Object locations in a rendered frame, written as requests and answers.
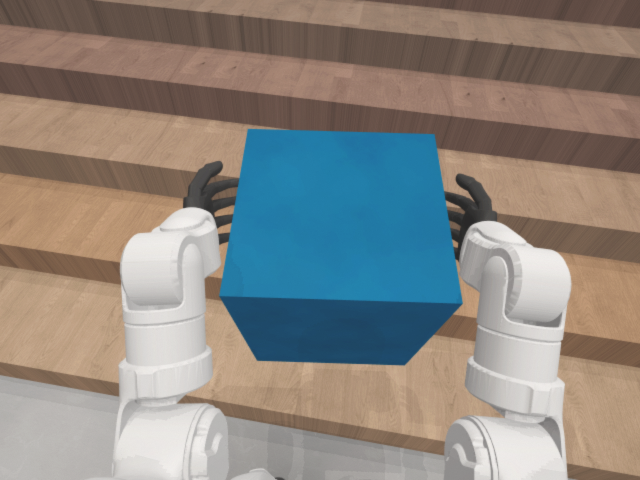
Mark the robot left forearm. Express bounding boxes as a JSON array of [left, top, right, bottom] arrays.
[[112, 207, 221, 478]]

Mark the right robot upper arm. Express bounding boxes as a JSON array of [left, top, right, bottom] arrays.
[[444, 415, 567, 480]]

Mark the left robot upper arm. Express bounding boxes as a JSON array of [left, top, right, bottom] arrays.
[[85, 403, 229, 480]]

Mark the robot right hand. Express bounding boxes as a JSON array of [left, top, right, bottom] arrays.
[[444, 173, 497, 262]]

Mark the robot right forearm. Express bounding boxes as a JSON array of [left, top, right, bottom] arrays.
[[459, 221, 571, 480]]

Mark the left robot shin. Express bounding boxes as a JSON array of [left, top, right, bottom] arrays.
[[248, 468, 275, 479]]

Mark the carton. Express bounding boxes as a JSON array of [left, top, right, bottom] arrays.
[[219, 129, 463, 365]]

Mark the robot left hand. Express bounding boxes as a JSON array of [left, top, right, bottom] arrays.
[[183, 161, 239, 245]]

